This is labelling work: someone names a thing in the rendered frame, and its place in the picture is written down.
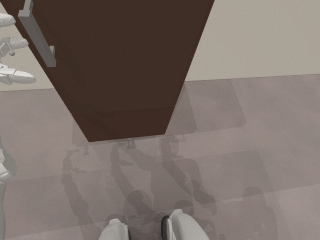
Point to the robot right thigh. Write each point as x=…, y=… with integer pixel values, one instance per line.
x=181, y=226

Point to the handle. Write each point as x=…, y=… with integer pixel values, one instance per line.
x=28, y=21

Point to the cupboard door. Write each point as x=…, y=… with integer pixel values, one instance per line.
x=117, y=55

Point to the left robot shin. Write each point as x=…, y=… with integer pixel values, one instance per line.
x=114, y=221

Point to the robot left hand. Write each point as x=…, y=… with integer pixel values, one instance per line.
x=9, y=75

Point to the robot left upper arm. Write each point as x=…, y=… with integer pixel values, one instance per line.
x=8, y=169

